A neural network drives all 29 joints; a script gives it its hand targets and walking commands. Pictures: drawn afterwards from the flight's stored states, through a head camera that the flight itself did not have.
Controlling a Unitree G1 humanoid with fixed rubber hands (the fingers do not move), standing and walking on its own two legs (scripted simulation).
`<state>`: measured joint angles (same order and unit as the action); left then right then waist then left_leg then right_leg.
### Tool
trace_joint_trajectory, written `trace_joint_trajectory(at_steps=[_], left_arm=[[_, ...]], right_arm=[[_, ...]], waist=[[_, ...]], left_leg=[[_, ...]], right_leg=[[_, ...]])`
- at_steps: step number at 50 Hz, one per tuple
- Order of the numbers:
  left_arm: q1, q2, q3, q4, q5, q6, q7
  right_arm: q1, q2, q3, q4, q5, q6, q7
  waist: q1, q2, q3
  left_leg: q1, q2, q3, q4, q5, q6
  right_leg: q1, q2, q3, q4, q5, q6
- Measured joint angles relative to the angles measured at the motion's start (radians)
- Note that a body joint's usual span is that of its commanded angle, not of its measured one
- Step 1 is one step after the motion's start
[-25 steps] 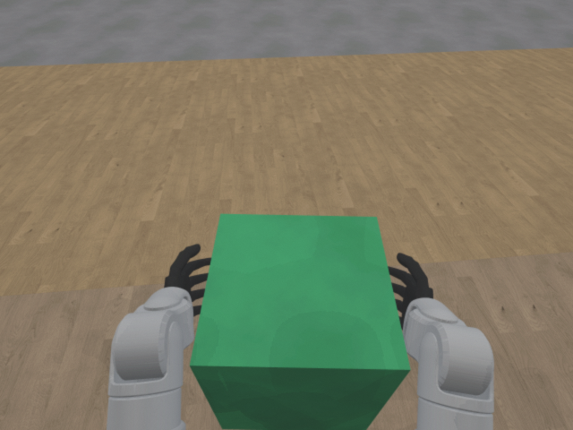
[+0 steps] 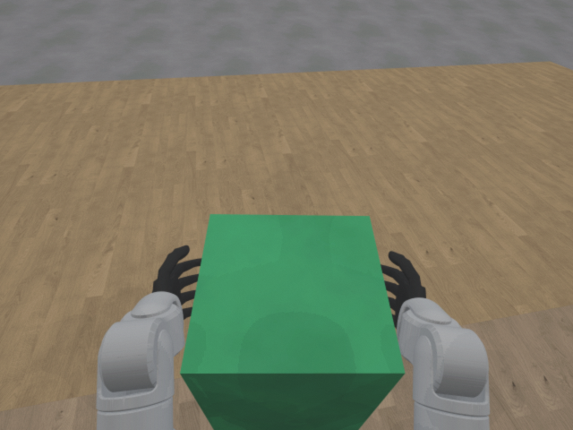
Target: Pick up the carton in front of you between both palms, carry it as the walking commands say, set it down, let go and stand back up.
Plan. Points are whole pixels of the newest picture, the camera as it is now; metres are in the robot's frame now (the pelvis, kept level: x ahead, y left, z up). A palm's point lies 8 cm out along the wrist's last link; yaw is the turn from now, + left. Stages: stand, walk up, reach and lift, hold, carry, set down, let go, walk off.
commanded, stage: carry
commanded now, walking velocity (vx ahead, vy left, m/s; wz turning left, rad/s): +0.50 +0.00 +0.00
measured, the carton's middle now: (288, 328) +0.27 +0.00 +0.01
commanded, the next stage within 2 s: none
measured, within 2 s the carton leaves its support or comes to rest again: neither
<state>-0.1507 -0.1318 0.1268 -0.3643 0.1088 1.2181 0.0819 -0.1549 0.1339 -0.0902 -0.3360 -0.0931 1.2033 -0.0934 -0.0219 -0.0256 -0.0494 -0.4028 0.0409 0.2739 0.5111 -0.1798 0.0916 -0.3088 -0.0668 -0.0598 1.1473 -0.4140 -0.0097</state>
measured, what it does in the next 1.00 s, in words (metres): goes down: right foot, then left foot 0.04 m lower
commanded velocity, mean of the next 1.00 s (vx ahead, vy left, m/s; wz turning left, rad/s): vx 0.50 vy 0.00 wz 0.00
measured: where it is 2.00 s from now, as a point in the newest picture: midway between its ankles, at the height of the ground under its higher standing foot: (282, 214)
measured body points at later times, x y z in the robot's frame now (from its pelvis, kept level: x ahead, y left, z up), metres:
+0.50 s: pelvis +0.32 -0.04 -0.01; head +0.37 -0.05 +0.44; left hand +0.67 +0.14 +0.08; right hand +0.70 -0.16 +0.07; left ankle +0.17 +0.08 -0.62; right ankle +0.40 -0.09 -0.73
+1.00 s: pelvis +0.66 +0.00 -0.03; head +0.72 +0.01 +0.41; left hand +1.04 +0.15 +0.05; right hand +1.03 -0.15 +0.06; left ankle +0.69 +0.04 -0.76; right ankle +0.53 -0.12 -0.65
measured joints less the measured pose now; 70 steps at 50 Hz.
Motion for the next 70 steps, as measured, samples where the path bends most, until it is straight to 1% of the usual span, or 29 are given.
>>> trace_joint_trajectory(at_steps=[3,10,13,17,19,20,22,23,24,26,30,34,37,40,42,43,44,45,46,47,49,54,57,60,64,66,67,69,70], left_arm=[[-0.006,-0.001,-0.010,0.006,0.001,-0.005,0.000],[-0.056,-0.006,-0.003,-0.001,0.004,-0.029,0.001],[-0.115,0.016,0.011,0.026,-0.004,-0.024,0.005],[-0.239,0.063,0.025,0.143,-0.018,-0.009,0.015],[-0.320,0.079,0.032,0.229,-0.022,-0.006,0.016],[-0.357,0.082,0.036,0.276,-0.021,-0.014,0.019],[-0.412,0.087,0.041,0.358,-0.026,-0.024,0.029],[-0.427,0.091,0.043,0.384,-0.031,-0.023,0.037],[-0.436,0.096,0.047,0.400,-0.035,-0.022,0.040],[-0.450,0.107,0.059,0.412,-0.048,-0.023,0.042],[-0.489,0.115,0.090,0.406,-0.065,-0.043,0.045],[-0.516,0.107,0.113,0.387,-0.066,-0.064,0.046],[-0.523,0.095,0.117,0.365,-0.062,-0.068,0.046],[-0.516,0.080,0.112,0.347,-0.054,-0.066,0.046],[-0.505,0.080,0.109,0.343,-0.052,-0.059,0.046],[-0.498,0.084,0.107,0.343,-0.053,-0.054,0.046],[-0.500,0.097,0.101,0.352,-0.058,-0.051,0.045],[-0.504,0.108,0.099,0.366,-0.064,-0.052,0.044],[-0.499,0.115,0.099,0.377,-0.066,-0.048,0.044],[-0.489,0.117,0.098,0.383,-0.066,-0.041,0.044],[-0.474,0.109,0.094,0.387,-0.056,-0.024,0.044],[-0.475,0.091,0.092,0.346,-0.032,-0.015,0.044],[-0.477,0.085,0.097,0.315,-0.028,-0.027,0.044],[-0.470,0.080,0.104,0.286,-0.026,-0.032,0.044],[-0.459,0.080,0.114,0.286,-0.025,-0.027,0.044],[-0.466,0.080,0.111,0.319,-0.020,-0.027,0.044],[-0.474,0.079,0.108,0.344,-0.016,-0.026,0.044],[-0.491,0.080,0.103,0.401,-0.007,-0.043,0.043],[-0.498,0.084,0.098,0.436,-0.007,-0.047,0.043]], right_arm=[[0.011,-0.001,-0.007,-0.014,0.002,-0.003,0.000],[-0.036,0.003,-0.038,-0.028,0.011,-0.023,0.000],[-0.103,-0.003,-0.048,0.012,0.009,-0.025,-0.001],[-0.226,-0.044,-0.048,0.120,0.007,-0.005,-0.015],[-0.293,-0.077,-0.056,0.181,0.012,0.010,-0.017],[-0.329,-0.099,-0.061,0.221,0.020,0.011,-0.017],[-0.385,-0.132,-0.071,0.297,0.038,0.013,-0.017],[-0.407,-0.139,-0.074,0.327,0.042,0.016,-0.018],[-0.427,-0.140,-0.077,0.350,0.042,0.019,-0.020],[-0.460,-0.135,-0.085,0.376,0.036,0.021,-0.023],[-0.508,-0.121,-0.104,0.373,0.026,0.003,-0.032],[-0.520,-0.105,-0.126,0.339,0.017,-0.019,-0.034],[-0.510,-0.098,-0.140,0.299,0.017,-0.022,-0.034],[-0.488,-0.093,-0.153,0.263,0.022,-0.016,-0.034],[-0.480,-0.087,-0.155,0.265,0.022,-0.013,-0.034],[-0.481,-0.085,-0.153,0.274,0.020,-0.010,-0.034],[-0.481,-0.078,-0.154,0.284,0.016,-0.015,-0.034],[-0.483,-0.075,-0.150,0.299,0.010,-0.022,-0.034],[-0.486,-0.075,-0.144,0.322,0.008,-0.023,-0.034],[-0.483,-0.076,-0.138,0.341,0.009,-0.021,-0.034],[-0.464,-0.082,-0.130,0.352,0.017,-0.010,-0.034],[-0.452,-0.095,-0.127,0.323,0.044,-0.017,-0.034],[-0.463,-0.093,-0.133,0.305,0.050,-0.032,-0.035],[-0.471,-0.088,-0.135,0.294,0.051,-0.040,-0.035],[-0.475,-0.084,-0.130,0.317,0.049,-0.044,-0.035],[-0.475,-0.096,-0.127,0.344,0.054,-0.040,-0.035],[-0.477,-0.106,-0.125,0.361,0.058,-0.038,-0.034],[-0.499,-0.133,-0.120,0.418,0.067,-0.045,-0.030],[-0.499,-0.139,-0.119,0.443,0.069,-0.046,-0.030]], waist=[[-0.002,0.015,0.015],[0.004,0.018,0.000],[0.004,0.015,-0.010],[0.000,0.025,-0.020],[0.013,0.035,-0.016],[0.026,0.054,-0.006],[0.047,0.060,0.026],[0.052,0.057,0.045],[0.056,0.052,0.062],[0.061,0.047,0.094],[0.066,0.036,0.134],[0.067,0.034,0.134],[0.066,0.042,0.122],[0.068,0.052,0.098],[0.062,0.056,0.080],[0.057,0.065,0.069],[0.041,0.040,0.061],[0.027,0.013,0.064],[0.017,0.007,0.066],[0.005,0.013,0.069],[-0.011,0.027,0.076],[-0.027,0.042,0.110],[-0.034,0.042,0.113],[-0.041,0.035,0.100],[-0.052,0.016,0.057],[-0.045,0.005,0.031],[-0.039,-0.004,0.015],[-0.008,0.038,0.010],[0.007,0.041,0.015]], left_leg=[[0.091,-0.003,-0.008,-0.099,-0.003,-0.006],[0.274,-0.009,-0.037,-0.211,-0.073,-0.038],[0.345,-0.012,-0.046,-0.210,-0.136,-0.060],[0.428,-0.007,-0.063,-0.159,-0.252,-0.100],[0.423,0.016,-0.079,-0.013,-0.347,-0.112],[0.371,0.042,-0.098,0.138,-0.349,-0.104],[0.212,0.021,-0.200,0.490,-0.328,-0.087],[0.133,0.004,-0.231,0.628,-0.311,-0.073],[0.061,-0.006,-0.247,0.718,-0.284,-0.060],[-0.061,-0.005,-0.259,0.771,-0.227,-0.044],[-0.235,0.012,-0.263,0.676,-0.167,-0.045],[-0.312,0.020,-0.249,0.471,-0.081,-0.055],[-0.291,0.010,-0.223,0.257,0.074,-0.056],[-0.211,-0.015,-0.184,0.038,0.222,-0.037],[-0.126,-0.032,-0.154,-0.074,0.299,-0.021],[-0.074,-0.032,-0.144,-0.105,0.333,-0.022],[-0.065,-0.050,-0.136,-0.061,0.285,0.005],[-0.079,-0.067,-0.130,0.013,0.222,0.019],[-0.084,-0.073,-0.129,0.065,0.167,0.027],[-0.076,-0.075,-0.132,0.089,0.128,0.030],[-0.043,-0.077,-0.141,0.083,0.096,0.018],[0.051,-0.079,-0.152,0.029,0.038,0.024],[0.106,-0.080,-0.164,0.011,-0.008,0.016],[0.175,-0.086,-0.176,-0.003,-0.064,0.005],[0.274,-0.106,-0.188,0.034,-0.184,-0.011],[0.302,-0.119,-0.189,0.145,-0.261,-0.020],[0.293,-0.128,-0.184,0.251,-0.290,-0.026],[0.202,-0.106,-0.218,0.519,-0.359,-0.039],[0.139,-0.106,-0.241,0.646,-0.378,-0.041]], right_leg=[[-0.156,-0.011,-0.012,-0.010,0.087,-0.012],[-0.323,-0.040,-0.045,-0.320,0.237,0.004],[-0.328,-0.033,-0.069,-0.452,0.303,-0.011],[-0.280,0.003,-0.105,-0.568,0.341,-0.047],[-0.221,0.031,-0.128,-0.609,0.323,-0.061],[-0.232,0.040,-0.138,-0.551,0.302,-0.077],[-0.231,0.045,-0.139,-0.484,0.229,-0.098],[-0.215,0.046,-0.137,-0.489,0.209,-0.103],[-0.194,0.048,-0.135,-0.507,0.207,-0.098],[-0.149,0.055,-0.130,-0.554,0.197,-0.100],[-0.070,0.065,-0.117,-0.623,0.167,-0.102],[0.005,0.076,-0.102,-0.659,0.112,-0.092],[0.072,0.088,-0.092,-0.666,0.051,-0.077],[0.149,0.106,-0.087,-0.645,-0.038,-0.059],[0.184,0.114,-0.084,-0.559,-0.109,-0.053],[0.183,0.119,-0.087,-0.468,-0.105,-0.056],[0.163,0.098,-0.082,-0.352,-0.084,-0.053],[0.118,0.091,-0.042,-0.205,-0.105,-0.045],[0.063,0.102,-0.003,-0.060,-0.120,-0.043],[0.009,0.111,0.020,0.047,-0.120,-0.044],[-0.089,0.109,0.038,0.127,-0.076,-0.042],[-0.282,0.057,0.052,-0.033,0.026,-0.032],[-0.356,0.043,0.051,-0.164,0.134,-0.032],[-0.367,0.049,0.031,-0.357,0.304,-0.035],[-0.280,0.087,-0.033,-0.651,0.540,-0.055],[-0.195,0.105,-0.067,-0.748,0.627,-0.070],[-0.148,0.102,-0.071,-0.757,0.649,-0.083],[-0.160,0.135,-0.075,-0.626,0.441,-0.140],[-0.167,0.140,-0.077,-0.569,0.378,-0.158]])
